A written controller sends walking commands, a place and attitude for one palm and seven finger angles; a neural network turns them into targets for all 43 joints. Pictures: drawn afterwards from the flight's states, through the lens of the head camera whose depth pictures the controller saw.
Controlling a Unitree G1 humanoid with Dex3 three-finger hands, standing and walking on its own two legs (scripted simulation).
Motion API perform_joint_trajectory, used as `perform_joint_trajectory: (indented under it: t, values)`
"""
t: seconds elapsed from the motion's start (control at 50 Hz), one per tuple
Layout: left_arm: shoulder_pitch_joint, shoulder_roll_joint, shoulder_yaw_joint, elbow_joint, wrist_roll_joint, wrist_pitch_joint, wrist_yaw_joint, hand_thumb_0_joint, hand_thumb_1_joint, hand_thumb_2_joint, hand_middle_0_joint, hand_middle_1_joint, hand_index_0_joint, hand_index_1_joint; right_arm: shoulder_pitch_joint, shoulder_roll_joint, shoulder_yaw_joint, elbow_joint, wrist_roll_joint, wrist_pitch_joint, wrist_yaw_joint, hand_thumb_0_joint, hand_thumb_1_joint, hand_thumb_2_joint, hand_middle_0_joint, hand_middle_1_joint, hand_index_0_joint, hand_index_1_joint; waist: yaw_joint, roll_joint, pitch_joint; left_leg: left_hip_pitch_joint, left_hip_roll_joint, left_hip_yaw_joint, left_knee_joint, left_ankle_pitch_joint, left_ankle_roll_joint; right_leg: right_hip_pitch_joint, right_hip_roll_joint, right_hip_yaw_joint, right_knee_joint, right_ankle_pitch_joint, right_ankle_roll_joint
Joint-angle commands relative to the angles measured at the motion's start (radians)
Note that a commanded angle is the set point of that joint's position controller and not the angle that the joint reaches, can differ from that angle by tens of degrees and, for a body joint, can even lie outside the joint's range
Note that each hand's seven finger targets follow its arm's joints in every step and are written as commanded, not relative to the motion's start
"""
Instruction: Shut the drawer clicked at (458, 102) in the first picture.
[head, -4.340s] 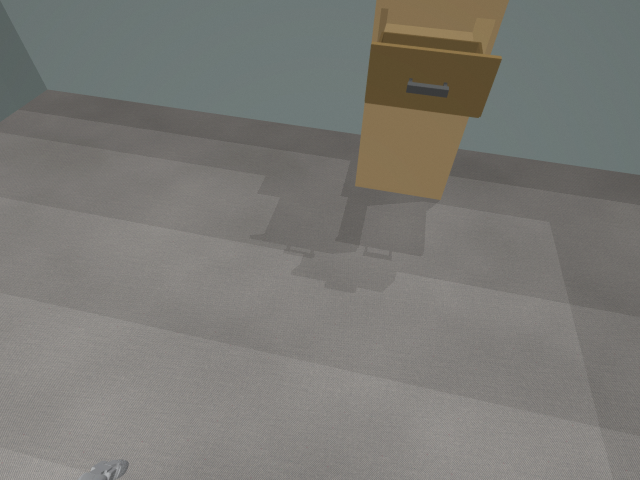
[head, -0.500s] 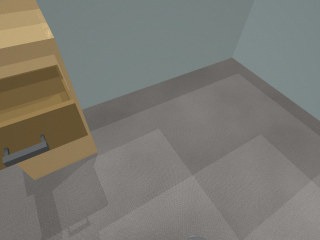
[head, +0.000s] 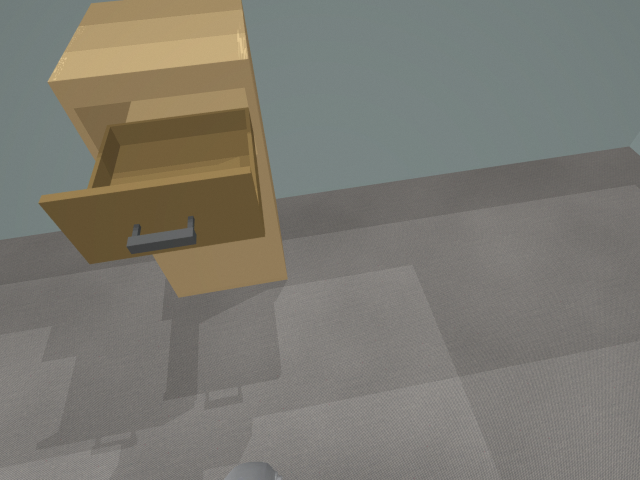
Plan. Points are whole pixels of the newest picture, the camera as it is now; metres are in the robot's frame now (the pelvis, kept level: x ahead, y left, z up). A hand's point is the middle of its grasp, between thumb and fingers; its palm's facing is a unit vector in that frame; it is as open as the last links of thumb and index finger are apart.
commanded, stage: turn to face it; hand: left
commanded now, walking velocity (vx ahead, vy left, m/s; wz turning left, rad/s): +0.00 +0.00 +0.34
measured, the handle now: (163, 232) +0.54 +0.33 -0.07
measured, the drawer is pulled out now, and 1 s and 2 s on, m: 0.30 0.30 0.30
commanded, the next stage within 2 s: take the last steps up to it in 0.26 s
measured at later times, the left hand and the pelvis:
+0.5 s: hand out of the picture -0.02 +0.24 -0.17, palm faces +0.19 -0.95 -0.24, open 7.4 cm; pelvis -0.03 +0.04 +0.00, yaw +9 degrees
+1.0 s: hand out of the picture -0.08 +0.16 -0.17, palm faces +0.35 -0.93 -0.13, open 7.4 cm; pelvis +0.06 +0.06 +0.00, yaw +14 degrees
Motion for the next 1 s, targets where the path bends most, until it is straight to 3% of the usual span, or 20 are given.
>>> perform_joint_trajectory:
  t: [0.0, 0.08, 0.1, 0.12, 0.14, 0.18, 0.22, 0.26, 0.34, 0.44, 0.52, 0.54, 0.56, 0.58, 0.6, 0.64, 0.7, 0.84, 0.92, 0.98]
  values:
    - [0.079, 0.248, 0.068, -0.030, 0.002, -0.015, 0.016, 0.000, 0.900, 0.900, -0.200, -0.300, -0.200, -0.300, -0.095, -0.020, 0.021, -0.114, 0.009, -0.038, -0.001, 0.000, -0.900, -0.900, 0.200, 0.300, 0.200, 0.300, 0.063, -0.225, -0.107, 0.009, -0.027, 0.060, -0.189, -0.046, 0.021, 0.135, -0.244, 0.176, -0.130, 0.477, -0.120]
    - [0.074, 0.251, 0.072, -0.001, -0.009, -0.006, 0.009, 0.000, 0.900, 0.900, -0.200, -0.300, -0.200, -0.300, -0.016, -0.044, 0.023, -0.094, 0.009, -0.054, -0.009, 0.000, -0.900, -0.900, 0.200, 0.300, 0.200, 0.300, 0.012, -0.195, -0.150, 0.254, -0.039, 0.090, -0.531, 0.159, 0.052, 0.062, -0.205, 0.099, 0.009, 0.464, -0.032]
    - [0.072, 0.226, 0.067, -0.008, -0.016, -0.003, 0.006, 0.000, 0.900, 0.900, -0.200, -0.300, -0.200, -0.300, 0.036, -0.109, 0.009, -0.082, 0.005, -0.065, -0.011, 0.000, -0.900, -0.900, 0.200, 0.300, 0.200, 0.300, -0.020, -0.073, -0.196, 0.427, 0.054, 0.010, -0.623, 0.333, 0.086, -0.057, -0.167, 0.050, 0.148, 0.338, 0.022]
    - [0.068, 0.161, 0.051, -0.044, -0.021, 0.000, -0.002, 0.000, 0.900, 0.900, -0.200, -0.300, -0.200, -0.300, 0.077, -0.221, -0.015, -0.081, -0.002, -0.071, -0.016, 0.000, -0.900, -0.900, 0.200, 0.300, 0.200, 0.300, -0.043, 0.234, -0.210, 0.569, 0.319, -0.316, -0.630, 0.705, 0.211, -0.337, -0.033, 0.021, 0.351, -0.196, 0.098]
    - [0.007, 0.159, 0.033, -0.064, -0.008, 0.014, 0.007, 0.000, 0.900, 0.900, -0.200, -0.300, -0.200, -0.300, 0.114, -0.248, -0.017, -0.062, 0.006, -0.061, -0.023, 0.000, -0.900, -0.900, 0.200, 0.300, 0.200, 0.300, -0.065, 0.217, -0.179, 0.492, 0.394, -0.325, -0.635, 0.822, 0.292, -0.358, -0.009, 0.113, 0.484, -0.382, 0.096]
    - [-0.022, 0.168, 0.043, -0.028, -0.014, 0.023, 0.011, 0.000, 0.900, 0.900, -0.200, -0.300, -0.200, -0.300, 0.036, -0.188, -0.002, -0.060, 0.003, -0.064, -0.042, 0.000, -0.900, -0.900, 0.200, 0.300, 0.200, 0.300, -0.037, 0.212, -0.093, 0.353, 0.298, -0.257, -0.650, 0.724, 0.285, -0.358, -0.004, 0.199, 0.588, -0.281, 0.093]
    - [0.045, 0.167, 0.046, 0.017, -0.014, 0.026, 0.000, 0.000, 0.900, 0.900, -0.200, -0.300, -0.200, -0.300, -0.061, -0.132, 0.017, -0.080, 0.005, -0.068, -0.041, 0.000, -0.900, -0.900, 0.200, 0.300, 0.200, 0.300, 0.016, 0.175, -0.064, 0.293, 0.205, -0.156, -0.669, 0.626, 0.241, -0.314, 0.008, 0.194, 0.601, -0.158, 0.097]
    - [0.078, 0.163, 0.043, 0.033, -0.015, 0.026, -0.002, 0.000, 0.900, 0.900, -0.200, -0.300, -0.200, -0.300, -0.062, -0.123, 0.019, -0.079, 0.009, -0.073, -0.040, 0.000, -0.900, -0.900, 0.200, 0.300, 0.200, 0.300, 0.022, 0.151, -0.081, 0.292, 0.181, -0.129, -0.682, 0.591, 0.234, -0.283, 0.018, 0.183, 0.565, -0.124, 0.102]
    - [0.048, 0.148, 0.037, 0.028, -0.014, 0.029, 0.004, 0.000, 0.900, 0.900, -0.200, -0.300, -0.200, -0.300, -0.011, -0.111, 0.017, -0.052, 0.008, -0.070, -0.040, 0.000, -0.900, -0.900, 0.200, 0.300, 0.200, 0.300, 0.002, 0.120, -0.059, 0.297, 0.189, -0.185, -0.713, 0.475, 0.253, -0.268, 0.036, 0.183, 0.459, -0.138, 0.102]
    - [0.031, 0.101, 0.023, 0.023, -0.007, 0.009, -0.008, 0.000, 0.900, 0.900, -0.200, -0.300, -0.200, -0.300, 0.047, -0.096, 0.012, -0.021, -0.005, -0.076, -0.038, 0.000, -0.900, -0.900, 0.200, 0.300, 0.200, 0.300, -0.018, 0.152, -0.042, 0.229, 0.181, -0.286, -0.773, 0.013, 0.261, -0.166, 0.075, 0.161, 0.249, -0.181, 0.070]
    - [0.163, 0.072, 0.021, 0.077, -0.003, -0.019, -0.014, 0.000, 0.900, 0.900, -0.200, -0.300, -0.200, -0.300, 0.052, -0.065, 0.014, 0.003, -0.001, -0.081, -0.039, 0.000, -0.900, -0.900, 0.200, 0.300, 0.200, 0.300, 0.046, 0.089, -0.025, 0.050, 0.113, -0.264, -0.700, -0.196, 0.216, 0.110, 0.112, 0.131, -0.051, -0.068, 0.049]
    - [0.218, 0.114, 0.031, 0.094, 0.004, -0.031, -0.009, 0.000, 0.900, 0.900, -0.200, -0.300, -0.200, -0.300, 0.061, -0.022, 0.019, 0.010, 0.005, -0.087, -0.036, 0.000, -0.900, -0.900, 0.200, 0.300, 0.200, 0.300, 0.074, -0.028, -0.032, -0.068, 0.043, -0.205, -0.541, -0.183, 0.175, 0.252, 0.044, 0.232, -0.184, -0.131, 0.028]
    - [0.273, 0.191, 0.050, 0.106, 0.015, -0.039, 0.002, 0.000, 0.900, 0.900, -0.200, -0.300, -0.200, -0.300, 0.060, 0.055, 0.037, -0.012, 0.015, -0.094, -0.032, 0.000, -0.900, -0.900, 0.200, 0.300, 0.200, 0.300, 0.098, -0.293, 0.000, -0.265, -0.094, -0.027, -0.246, -0.151, 0.110, 0.314, -0.204, 0.560, -0.355, -0.386, -0.064]
    - [0.300, 0.218, 0.052, 0.097, -0.003, -0.041, 0.008, 0.000, 0.900, 0.900, -0.200, -0.300, -0.200, -0.300, -0.015, 0.002, 0.027, -0.046, -0.005, -0.093, -0.022, 0.000, -0.900, -0.900, 0.200, 0.300, 0.200, 0.300, 0.122, -0.247, 0.045, -0.292, -0.053, -0.050, -0.092, -0.131, 0.106, 0.175, -0.324, 0.710, -0.454, -0.524, -0.131]
    - [0.263, 0.200, 0.051, 0.101, -0.007, -0.053, 0.011, 0.000, 0.900, 0.900, -0.200, -0.300, -0.200, -0.300, -0.024, -0.010, 0.017, -0.037, -0.009, -0.087, -0.015, 0.000, -0.900, -0.900, 0.200, 0.300, 0.200, 0.300, 0.094, -0.241, 0.090, -0.281, -0.026, -0.079, -0.007, -0.039, 0.109, 0.076, -0.301, 0.713, -0.485, -0.552, -0.128]
    - [0.174, 0.127, 0.034, 0.095, -0.009, -0.066, 0.010, 0.000, 0.900, 0.900, -0.200, -0.300, -0.200, -0.300, 0.052, 0.001, 0.009, 0.018, -0.010, -0.083, -0.005, 0.000, -0.900, -0.900, 0.200, 0.300, 0.200, 0.300, 0.026, -0.152, 0.107, -0.247, 0.009, -0.062, 0.061, 0.103, 0.096, 0.044, -0.222, 0.507, -0.448, -0.349, -0.096]
    - [0.199, 0.068, 0.017, 0.116, -0.013, -0.083, 0.008, 0.000, 0.900, 0.900, -0.200, -0.300, -0.200, -0.300, 0.104, 0.047, 0.014, 0.057, -0.010, -0.080, -0.002, 0.000, -0.900, -0.900, 0.200, 0.300, 0.200, 0.300, 0.012, -0.127, 0.094, -0.208, 0.022, -0.020, 0.076, 0.226, 0.069, 0.049, -0.140, 0.306, -0.412, -0.061, -0.068]
    - [0.308, 0.070, 0.017, 0.197, -0.007, -0.097, 0.012, 0.000, 0.900, 0.900, -0.200, -0.300, -0.200, -0.300, 0.007, 0.066, 0.020, 0.035, -0.002, -0.094, 0.004, 0.000, -0.900, -0.900, 0.200, 0.300, 0.200, 0.300, 0.045, -0.136, 0.067, -0.244, 0.049, 0.031, -0.088, 0.230, 0.068, 0.174, -0.155, 0.263, -0.378, 0.142, -0.119]
    - [0.321, 0.077, 0.021, 0.227, -0.002, -0.089, 0.014, 0.000, 0.900, 0.900, -0.200, -0.300, -0.200, -0.300, -0.056, 0.094, 0.035, 0.021, 0.002, -0.112, 0.008, 0.000, -0.900, -0.900, 0.200, 0.300, 0.200, 0.300, 0.060, -0.167, 0.073, -0.123, 0.025, 0.081, -0.264, 0.184, 0.092, 0.153, -0.155, 0.226, -0.318, 0.256, -0.114]
    - [0.282, 0.092, 0.032, 0.230, -0.005, -0.078, 0.012, 0.000, 0.900, 0.900, -0.200, -0.300, -0.200, -0.300, 0.052, 0.079, 0.031, 0.054, -0.001, -0.129, -0.003, 0.000, -0.900, -0.900, 0.200, 0.300, 0.200, 0.300, 0.000, -0.143, 0.025, 0.131, -0.023, 0.119, -0.423, 0.188, 0.116, 0.086, -0.123, 0.190, -0.174, 0.301, -0.092]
